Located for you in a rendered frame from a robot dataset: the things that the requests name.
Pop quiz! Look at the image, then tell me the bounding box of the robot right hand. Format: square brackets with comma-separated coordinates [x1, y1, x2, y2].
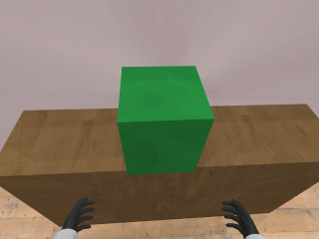
[222, 199, 259, 239]

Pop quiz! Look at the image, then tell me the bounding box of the robot left hand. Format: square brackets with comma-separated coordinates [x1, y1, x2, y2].
[61, 196, 95, 233]

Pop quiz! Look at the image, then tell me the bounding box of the carton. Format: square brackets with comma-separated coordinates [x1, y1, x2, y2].
[117, 66, 214, 175]

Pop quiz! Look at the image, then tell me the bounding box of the pedestal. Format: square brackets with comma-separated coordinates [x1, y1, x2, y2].
[0, 104, 319, 227]

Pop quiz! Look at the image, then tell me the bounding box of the left robot forearm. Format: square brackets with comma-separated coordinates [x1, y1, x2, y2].
[53, 228, 78, 239]

